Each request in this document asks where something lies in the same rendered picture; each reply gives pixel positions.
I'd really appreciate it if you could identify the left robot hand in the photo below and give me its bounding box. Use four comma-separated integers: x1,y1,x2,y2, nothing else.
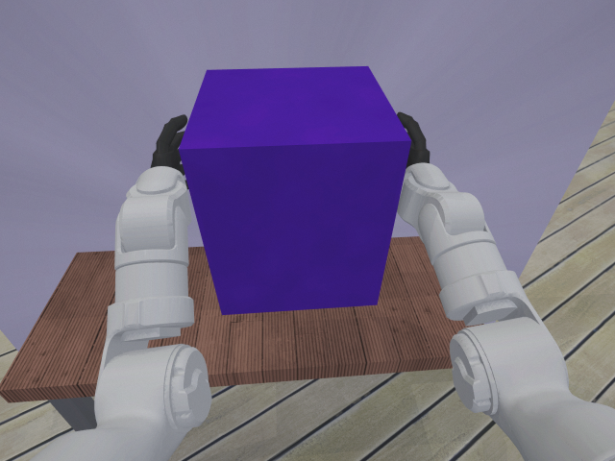
151,114,188,189

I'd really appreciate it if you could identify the right robot upper arm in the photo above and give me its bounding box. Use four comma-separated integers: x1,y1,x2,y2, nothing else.
450,317,615,461

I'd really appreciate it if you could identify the table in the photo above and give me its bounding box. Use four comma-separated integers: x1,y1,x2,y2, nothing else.
0,236,484,431

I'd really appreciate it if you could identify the right robot hand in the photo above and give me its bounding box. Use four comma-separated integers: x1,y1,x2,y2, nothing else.
397,112,430,168

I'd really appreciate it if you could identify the left robot upper arm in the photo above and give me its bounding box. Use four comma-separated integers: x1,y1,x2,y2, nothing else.
29,344,212,461

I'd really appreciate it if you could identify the left robot forearm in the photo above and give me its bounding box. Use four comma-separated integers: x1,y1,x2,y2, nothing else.
94,166,194,422

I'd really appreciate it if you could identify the carton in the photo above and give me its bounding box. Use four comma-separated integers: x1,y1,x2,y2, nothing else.
179,66,411,315

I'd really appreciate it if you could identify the right robot forearm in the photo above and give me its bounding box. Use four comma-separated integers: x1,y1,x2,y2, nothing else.
397,163,569,388

